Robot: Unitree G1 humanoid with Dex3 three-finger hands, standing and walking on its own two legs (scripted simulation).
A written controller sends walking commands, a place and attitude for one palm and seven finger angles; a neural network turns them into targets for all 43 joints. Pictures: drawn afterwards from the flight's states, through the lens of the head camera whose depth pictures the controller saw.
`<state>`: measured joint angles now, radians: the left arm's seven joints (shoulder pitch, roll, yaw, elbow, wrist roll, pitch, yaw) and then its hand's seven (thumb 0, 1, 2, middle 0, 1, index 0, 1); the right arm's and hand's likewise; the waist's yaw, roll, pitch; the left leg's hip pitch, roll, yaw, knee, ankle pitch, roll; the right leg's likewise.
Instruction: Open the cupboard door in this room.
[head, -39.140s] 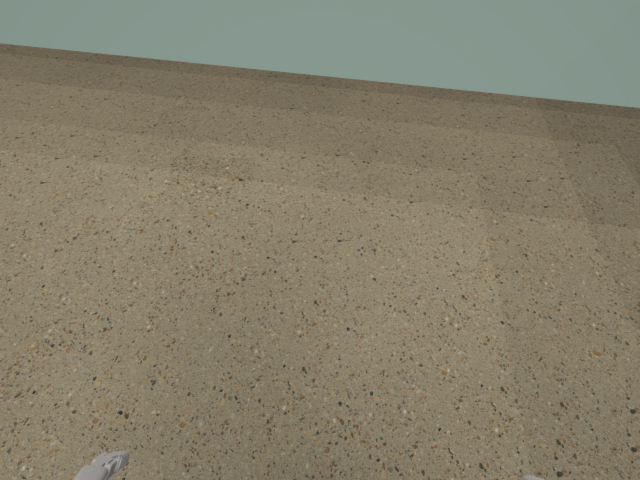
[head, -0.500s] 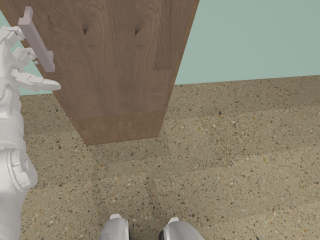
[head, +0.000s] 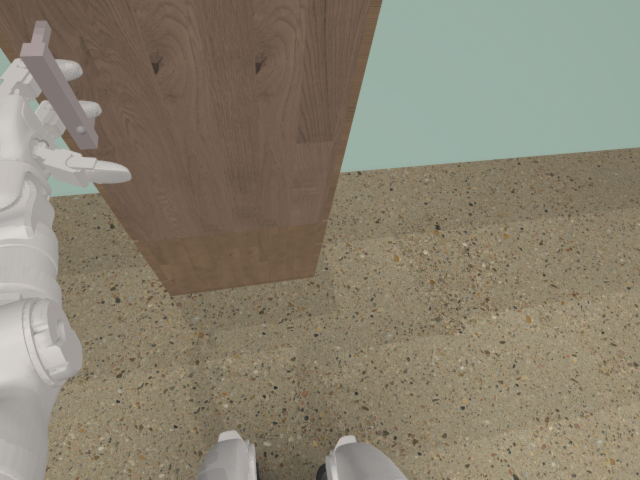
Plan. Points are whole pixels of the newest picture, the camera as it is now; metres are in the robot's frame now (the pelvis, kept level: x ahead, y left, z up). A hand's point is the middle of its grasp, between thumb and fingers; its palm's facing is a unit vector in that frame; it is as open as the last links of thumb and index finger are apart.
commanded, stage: slide the fingers in behind the handle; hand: left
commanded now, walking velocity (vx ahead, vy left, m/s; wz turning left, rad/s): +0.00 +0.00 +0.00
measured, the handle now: (66, 90) +0.56 +0.26 +0.10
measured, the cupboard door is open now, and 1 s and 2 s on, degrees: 0 0 36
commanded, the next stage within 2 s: close the thumb around the handle in 0.20 s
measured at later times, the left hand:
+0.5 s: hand (64, 135) +0.50 +0.25 +0.09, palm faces +0.11 -0.99 +0.01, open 13.0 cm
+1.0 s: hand (84, 131) +0.51 +0.23 +0.09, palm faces +0.08 -1.00 +0.02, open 5.8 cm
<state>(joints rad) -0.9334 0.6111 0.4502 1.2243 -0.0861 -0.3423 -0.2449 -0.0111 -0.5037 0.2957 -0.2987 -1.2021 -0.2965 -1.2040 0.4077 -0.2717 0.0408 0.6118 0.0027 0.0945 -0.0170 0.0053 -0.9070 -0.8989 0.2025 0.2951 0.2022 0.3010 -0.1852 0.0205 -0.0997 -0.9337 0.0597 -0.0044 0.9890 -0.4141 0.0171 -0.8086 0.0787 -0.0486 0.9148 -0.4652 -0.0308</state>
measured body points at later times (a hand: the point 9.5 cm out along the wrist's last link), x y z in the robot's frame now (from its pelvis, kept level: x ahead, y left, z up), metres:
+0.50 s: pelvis +0.00 +0.01 +0.00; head +0.12 +0.04 +0.44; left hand +0.49 +0.30 +0.10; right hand +0.00 -0.26 -0.10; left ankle +0.02 +0.11 -0.68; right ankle -0.02 -0.11 -0.68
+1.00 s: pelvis +0.00 +0.01 +0.00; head +0.11 +0.04 +0.43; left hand +0.50 +0.29 +0.09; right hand -0.01 -0.25 -0.10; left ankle +0.02 +0.11 -0.68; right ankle -0.02 -0.11 -0.68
